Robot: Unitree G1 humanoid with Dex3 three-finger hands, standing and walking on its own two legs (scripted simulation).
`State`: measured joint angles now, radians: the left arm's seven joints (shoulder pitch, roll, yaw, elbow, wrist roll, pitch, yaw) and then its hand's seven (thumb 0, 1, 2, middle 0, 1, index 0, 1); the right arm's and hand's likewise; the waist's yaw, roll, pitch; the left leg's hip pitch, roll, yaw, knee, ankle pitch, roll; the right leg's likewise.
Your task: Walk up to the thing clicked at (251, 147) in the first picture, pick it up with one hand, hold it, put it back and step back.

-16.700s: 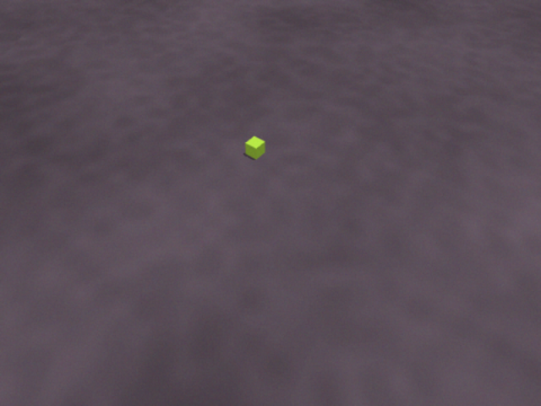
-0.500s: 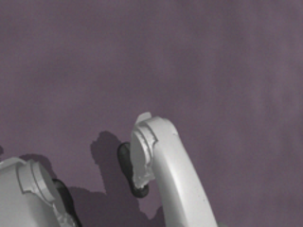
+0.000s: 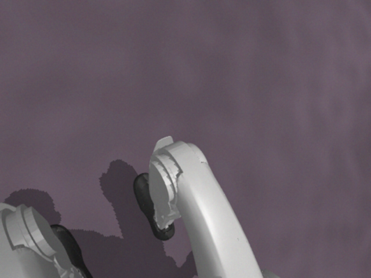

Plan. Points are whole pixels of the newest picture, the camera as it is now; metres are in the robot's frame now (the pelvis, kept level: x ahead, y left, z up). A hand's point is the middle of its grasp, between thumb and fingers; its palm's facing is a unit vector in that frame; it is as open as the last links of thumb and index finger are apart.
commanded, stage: approach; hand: left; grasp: from above
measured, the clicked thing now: out of the picture +0.51 +0.33 -0.30
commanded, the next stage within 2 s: close in in 0.32 s
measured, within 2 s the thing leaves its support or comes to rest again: neither
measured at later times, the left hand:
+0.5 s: hand out of the picture +0.47 +0.31 -0.22, palm faces -0.13 -0.47 -0.87, open 14.2 cm
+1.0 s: hand out of the picture +0.49 +0.29 -0.26, palm faces -0.09 -0.45 -0.89, open 14.1 cm
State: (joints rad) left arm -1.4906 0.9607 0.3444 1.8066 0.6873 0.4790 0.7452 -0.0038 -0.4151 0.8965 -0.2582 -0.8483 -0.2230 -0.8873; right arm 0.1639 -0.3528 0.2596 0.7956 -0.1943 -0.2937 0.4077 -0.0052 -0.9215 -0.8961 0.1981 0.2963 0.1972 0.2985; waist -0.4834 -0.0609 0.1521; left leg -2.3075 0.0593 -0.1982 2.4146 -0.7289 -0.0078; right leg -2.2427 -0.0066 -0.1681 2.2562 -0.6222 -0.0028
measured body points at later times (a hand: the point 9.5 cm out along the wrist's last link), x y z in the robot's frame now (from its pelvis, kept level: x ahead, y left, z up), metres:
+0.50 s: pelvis +0.00 +0.00 +0.00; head +0.29 +0.09 +0.32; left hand +0.48 +0.33 -0.17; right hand -0.02 -0.24 -0.07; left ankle +0.06 +0.13 -0.30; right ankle +0.12 -0.11 -0.30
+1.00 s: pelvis +0.00 +0.00 -0.01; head +0.32 +0.09 +0.29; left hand +0.50 +0.31 -0.21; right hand -0.03 -0.23 -0.05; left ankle +0.06 +0.13 -0.30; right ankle +0.12 -0.11 -0.30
